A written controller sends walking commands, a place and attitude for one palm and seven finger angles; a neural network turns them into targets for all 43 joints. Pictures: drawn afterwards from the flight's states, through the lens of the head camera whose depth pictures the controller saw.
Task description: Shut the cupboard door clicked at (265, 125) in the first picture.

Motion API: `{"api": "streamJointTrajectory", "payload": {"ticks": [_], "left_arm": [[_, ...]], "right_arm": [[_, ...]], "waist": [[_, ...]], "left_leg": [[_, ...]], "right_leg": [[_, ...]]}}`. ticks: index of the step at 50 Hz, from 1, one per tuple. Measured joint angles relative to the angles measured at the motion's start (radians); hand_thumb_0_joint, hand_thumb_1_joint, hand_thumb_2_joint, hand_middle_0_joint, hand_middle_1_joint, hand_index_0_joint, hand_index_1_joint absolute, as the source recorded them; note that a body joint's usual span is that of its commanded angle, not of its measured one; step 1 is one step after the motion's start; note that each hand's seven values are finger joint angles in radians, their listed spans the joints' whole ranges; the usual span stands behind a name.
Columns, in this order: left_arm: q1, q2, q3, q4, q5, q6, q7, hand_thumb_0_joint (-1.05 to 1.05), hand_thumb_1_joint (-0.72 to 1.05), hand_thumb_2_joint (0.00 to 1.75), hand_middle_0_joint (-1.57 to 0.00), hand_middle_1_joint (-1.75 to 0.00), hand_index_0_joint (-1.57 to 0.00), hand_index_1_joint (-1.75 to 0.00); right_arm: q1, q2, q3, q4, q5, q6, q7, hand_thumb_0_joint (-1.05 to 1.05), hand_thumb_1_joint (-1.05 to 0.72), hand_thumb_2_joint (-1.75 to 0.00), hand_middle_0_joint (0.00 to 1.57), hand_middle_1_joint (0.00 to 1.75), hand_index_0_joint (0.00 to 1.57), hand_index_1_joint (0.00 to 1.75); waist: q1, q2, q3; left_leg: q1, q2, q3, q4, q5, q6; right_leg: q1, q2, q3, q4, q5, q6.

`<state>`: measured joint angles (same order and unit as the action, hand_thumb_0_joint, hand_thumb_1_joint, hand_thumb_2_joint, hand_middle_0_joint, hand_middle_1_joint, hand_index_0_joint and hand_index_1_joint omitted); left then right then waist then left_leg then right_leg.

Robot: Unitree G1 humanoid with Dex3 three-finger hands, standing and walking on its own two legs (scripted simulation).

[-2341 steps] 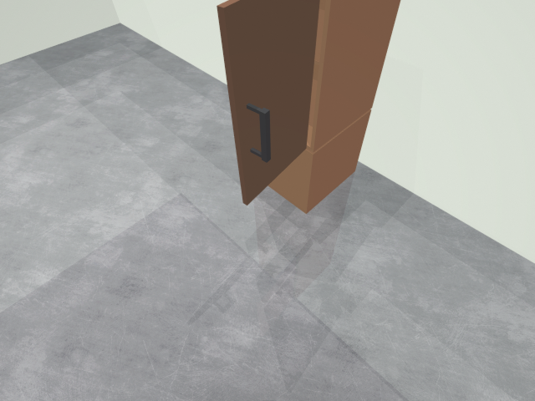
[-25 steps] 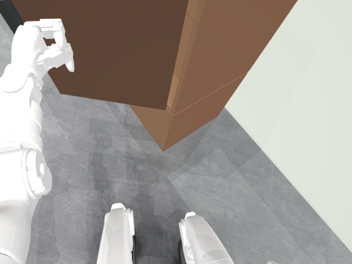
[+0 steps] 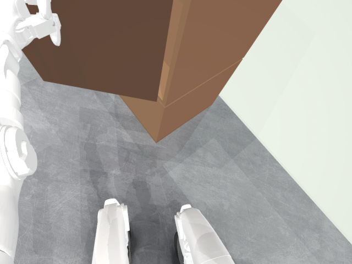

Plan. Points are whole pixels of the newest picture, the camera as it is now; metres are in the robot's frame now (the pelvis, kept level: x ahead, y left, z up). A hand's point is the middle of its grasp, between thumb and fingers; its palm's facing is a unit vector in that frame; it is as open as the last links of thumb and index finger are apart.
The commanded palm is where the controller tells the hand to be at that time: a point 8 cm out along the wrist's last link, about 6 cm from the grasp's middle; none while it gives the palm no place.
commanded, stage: push the door shut along its arc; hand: left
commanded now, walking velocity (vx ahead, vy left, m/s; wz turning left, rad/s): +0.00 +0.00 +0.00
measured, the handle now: out of the picture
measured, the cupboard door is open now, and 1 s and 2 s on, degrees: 45 33 33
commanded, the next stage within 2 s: pull the fist back off the door in 0.22 s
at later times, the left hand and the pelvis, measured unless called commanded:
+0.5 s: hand (67, 5) +0.61 +0.17 +0.10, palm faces +0.18 -0.98 +0.12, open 3.0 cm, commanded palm +0.60 +0.15 +0.10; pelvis -0.02 +0.01 -0.02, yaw -1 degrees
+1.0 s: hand (74, 28) +0.56 +0.16 +0.09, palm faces +0.24 -0.97 -0.02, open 3.1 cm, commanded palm +0.51 +0.18 +0.10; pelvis +0.03 -0.01 +0.03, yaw +1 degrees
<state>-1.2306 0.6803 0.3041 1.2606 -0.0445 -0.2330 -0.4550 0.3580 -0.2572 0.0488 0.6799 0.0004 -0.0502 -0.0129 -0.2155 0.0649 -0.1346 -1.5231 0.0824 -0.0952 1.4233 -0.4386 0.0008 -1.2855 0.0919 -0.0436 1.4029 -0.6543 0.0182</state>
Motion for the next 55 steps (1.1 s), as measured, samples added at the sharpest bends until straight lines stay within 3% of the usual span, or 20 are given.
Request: {"api": "streamJointTrajectory", "payload": {"ticks": [17,19,23,26,29,32,38,44,49,55], "left_arm": [[-0.193,0.043,-0.088,0.047,0.039,0.063,0.011,0.04,1.03,1.03,-1.30,-1.50,-1.30,-1.50],[-0.202,0.008,-0.035,0.037,0.029,0.084,0.093,0.05,1.00,1.02,-1.30,-1.50,-1.30,-1.50],[-0.206,-0.082,0.048,0.012,0.033,0.103,0.374,0.02,0.91,0.97,-1.30,-1.50,-1.30,-1.50],[-0.189,-0.119,0.082,-0.009,0.114,0.098,0.569,-0.01,0.87,0.94,-1.30,-1.50,-1.30,-1.50],[-0.139,-0.120,0.072,-0.033,0.197,0.079,0.663,-0.02,0.88,0.94,-1.30,-1.50,-1.30,-1.50],[-0.084,-0.122,0.075,-0.051,0.198,0.058,0.649,-0.01,0.90,0.93,-1.30,-1.50,-1.30,-1.50],[0.018,-0.173,0.115,-0.045,0.104,0.030,0.560,0.01,0.92,0.92,-1.30,-1.50,-1.30,-1.50],[0.141,-0.224,0.154,-0.060,0.084,-0.065,0.577,0.02,0.91,0.90,-1.30,-1.50,-1.30,-1.50],[0.262,-0.275,0.121,-0.130,0.068,-0.136,0.560,0.02,0.91,0.90,-1.30,-1.50,-1.30,-1.50],[0.399,-0.363,0.048,-0.237,0.010,-0.162,0.533,0.02,0.91,0.90,-1.30,-1.50,-1.30,-1.50]], "right_arm": [[-0.039,-0.006,0.018,0.027,-0.018,-0.071,-0.021,0.00,-0.91,-0.90,0.20,0.29,0.21,0.30],[-0.019,0.002,0.017,0.014,-0.033,-0.068,-0.019,0.00,-0.91,-0.90,0.20,0.29,0.21,0.30],[0.014,0.027,0.017,-0.003,-0.070,-0.052,0.018,0.00,-0.91,-0.90,0.20,0.29,0.21,0.30],[0.033,0.044,0.016,-0.013,-0.102,-0.031,0.055,0.00,-0.91,-0.90,0.20,0.29,0.21,0.30],[0.053,0.059,0.008,-0.017,-0.117,-0.006,0.089,0.00,-0.91,-0.90,0.20,0.29,0.21,0.30],[0.074,0.070,0.003,-0.012,-0.109,0.020,0.103,0.00,-0.91,-0.90,0.20,0.29,0.21,0.30],[0.114,0.059,0.002,0.001,-0.082,0.039,0.095,0.00,-0.91,-0.90,0.21,0.29,0.21,0.30],[0.120,0.025,-0.026,-0.007,-0.082,0.042,0.094,0.00,-0.91,-0.90,0.20,0.30,0.21,0.30],[0.091,0.007,-0.061,-0.014,-0.074,0.062,0.096,0.00,-0.91,-0.90,0.20,0.29,0.20,0.30],[0.024,-0.001,-0.090,-0.023,-0.055,0.078,0.085,0.00,-0.91,-0.90,0.20,0.29,0.20,0.30]], "waist": [[-0.047,-0.006,0.018],[-0.039,-0.006,0.015],[-0.039,-0.007,0.004],[-0.056,0.004,-0.005],[-0.072,0.023,-0.010],[-0.073,0.035,-0.003],[-0.045,0.045,-0.005],[-0.022,0.038,-0.027],[0.010,0.016,-0.033],[0.058,-0.008,-0.024]], "left_leg": [[-0.108,-0.006,-0.026,0.070,0.006,0.006],[-0.120,-0.004,-0.025,0.074,0.007,0.007],[-0.134,-0.006,-0.020,0.067,0.015,0.007],[-0.140,-0.007,-0.018,0.059,0.020,0.006],[-0.130,-0.006,-0.014,0.049,0.020,0.003],[-0.093,-0.001,-0.005,0.024,0.020,0.001],[0.016,0.009,0.013,-0.055,0.023,-0.006],[0.106,0.018,0.032,-0.103,0.007,-0.015],[0.165,0.012,0.040,-0.123,-0.007,-0.022],[0.232,-0.006,0.038,-0.158,-0.008,-0.027]], "right_leg": [[-0.094,0.003,-0.023,0.065,-0.002,0.006],[-0.106,0.004,-0.021,0.068,0.000,0.010],[-0.125,0.002,-0.016,0.067,0.006,0.013],[-0.132,0.000,-0.015,0.062,0.010,0.013],[-0.126,0.000,-0.011,0.054,0.011,0.010],[-0.096,0.001,-0.003,0.033,0.014,0.007],[-0.001,0.005,0.015,-0.044,0.029,-0.002],[0.079,0.009,0.032,-0.090,0.023,-0.012],[0.134,0.001,0.037,-0.103,0.005,-0.019],[0.204,-0.017,0.031,-0.134,-0.003,-0.023]]}}
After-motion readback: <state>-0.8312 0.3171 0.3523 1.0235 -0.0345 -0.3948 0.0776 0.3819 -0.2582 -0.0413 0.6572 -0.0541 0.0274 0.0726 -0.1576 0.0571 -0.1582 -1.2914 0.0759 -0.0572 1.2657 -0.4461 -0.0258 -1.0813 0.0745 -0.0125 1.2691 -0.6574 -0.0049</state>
